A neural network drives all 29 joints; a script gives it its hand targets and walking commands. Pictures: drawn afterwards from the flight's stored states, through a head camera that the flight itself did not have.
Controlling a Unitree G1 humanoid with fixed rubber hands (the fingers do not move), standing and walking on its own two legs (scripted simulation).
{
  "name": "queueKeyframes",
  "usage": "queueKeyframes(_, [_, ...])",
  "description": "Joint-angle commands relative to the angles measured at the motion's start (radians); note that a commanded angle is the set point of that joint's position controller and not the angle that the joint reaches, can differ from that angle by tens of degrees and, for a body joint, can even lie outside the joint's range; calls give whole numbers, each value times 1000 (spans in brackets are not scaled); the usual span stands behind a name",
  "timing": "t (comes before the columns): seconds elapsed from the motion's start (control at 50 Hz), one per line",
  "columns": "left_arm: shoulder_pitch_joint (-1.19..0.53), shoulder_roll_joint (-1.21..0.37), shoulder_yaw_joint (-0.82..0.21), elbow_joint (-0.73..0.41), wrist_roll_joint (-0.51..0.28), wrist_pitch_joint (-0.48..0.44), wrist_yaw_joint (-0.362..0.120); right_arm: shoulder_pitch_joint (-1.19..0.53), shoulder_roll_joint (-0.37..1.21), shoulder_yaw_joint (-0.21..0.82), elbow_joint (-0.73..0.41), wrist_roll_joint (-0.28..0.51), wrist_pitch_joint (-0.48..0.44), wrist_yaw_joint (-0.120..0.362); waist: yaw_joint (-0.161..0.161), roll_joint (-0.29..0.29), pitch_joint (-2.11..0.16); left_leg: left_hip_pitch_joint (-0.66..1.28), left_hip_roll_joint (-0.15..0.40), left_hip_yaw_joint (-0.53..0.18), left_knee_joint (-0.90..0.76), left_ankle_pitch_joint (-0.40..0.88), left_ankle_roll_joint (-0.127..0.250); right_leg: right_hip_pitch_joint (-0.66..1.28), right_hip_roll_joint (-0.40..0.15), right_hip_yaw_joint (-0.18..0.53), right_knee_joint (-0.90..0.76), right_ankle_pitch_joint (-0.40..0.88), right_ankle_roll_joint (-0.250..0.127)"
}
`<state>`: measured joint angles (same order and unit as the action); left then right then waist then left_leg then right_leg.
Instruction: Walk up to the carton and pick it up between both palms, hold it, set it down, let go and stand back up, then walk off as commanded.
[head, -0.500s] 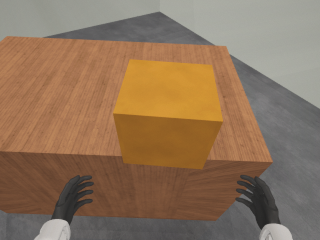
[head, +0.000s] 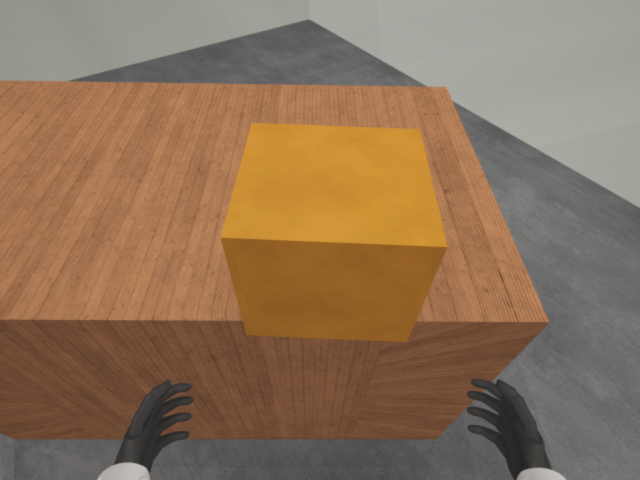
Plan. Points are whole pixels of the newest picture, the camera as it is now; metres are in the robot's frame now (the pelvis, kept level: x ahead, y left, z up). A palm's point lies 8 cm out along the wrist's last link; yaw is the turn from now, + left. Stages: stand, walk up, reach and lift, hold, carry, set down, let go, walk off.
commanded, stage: set down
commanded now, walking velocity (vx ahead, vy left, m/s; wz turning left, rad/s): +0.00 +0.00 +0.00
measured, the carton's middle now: (330, 234) +0.43 +0.01 +0.05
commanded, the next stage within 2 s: let go in 0.36 s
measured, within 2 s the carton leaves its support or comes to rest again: neither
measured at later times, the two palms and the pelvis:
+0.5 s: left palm (153, 475) +0.14 +0.22 -0.07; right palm (504, 471) +0.16 -0.21 -0.06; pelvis -0.01 +0.00 +0.00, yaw +1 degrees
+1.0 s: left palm out of the picture +0.12 +0.25 -0.10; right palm out of the picture +0.13 -0.24 -0.11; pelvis +0.00 -0.01 -0.01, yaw +2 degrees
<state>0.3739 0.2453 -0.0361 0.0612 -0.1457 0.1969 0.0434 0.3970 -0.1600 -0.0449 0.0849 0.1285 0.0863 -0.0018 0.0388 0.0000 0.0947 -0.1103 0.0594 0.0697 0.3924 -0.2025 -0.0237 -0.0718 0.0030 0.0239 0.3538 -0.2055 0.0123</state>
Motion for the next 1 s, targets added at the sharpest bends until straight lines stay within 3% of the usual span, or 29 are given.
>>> queueKeyframes(0.0, [-88,115,54,-155,15,-75,4,-82,-118,-50,-149,-20,-89,2,-3,19,-106,108,-56,2,-48,252,-29,-100,39,-16,-98,154,-14])
queueKeyframes(0.12, [-109,98,41,-92,35,-83,6,-102,-109,-44,-52,-37,-117,6,-5,38,-107,108,-56,5,-46,227,-30,-103,36,-23,-90,146,-14])
queueKeyframes(0.48, [-208,85,42,117,70,-105,2,-222,-114,-29,199,-96,-225,9,-11,5,-117,81,-59,11,-36,155,-15,-108,25,-41,-55,114,-2])
queueKeyframes(0.82, [-302,98,56,259,104,-87,-6,-317,-105,-26,425,-142,-271,14,-21,14,-115,71,-57,17,-33,88,-8,-141,9,-46,-40,50,-11])
queueKeyframes(0.84, [-196,242,127,423,205,-145,-7,-208,-358,-80,579,-190,-213,0,-24,54,-153,-39,41,-92,25,139,33,-125,-99,56,32,31,-19])
queueKeyframes(0.88, [-183,243,136,460,199,-187,-25,-230,-329,-80,579,-183,-179,1,-25,2,-124,-61,48,-99,18,67,51,-130,-96,60,12,-15,-29])
queueKeyframes(0.98, [-223,241,132,551,194,-238,-51,-260,-315,-57,640,-164,-169,13,-30,8,-114,-85,53,-118,28,81,59,-145,-109,66,9,22,-47])
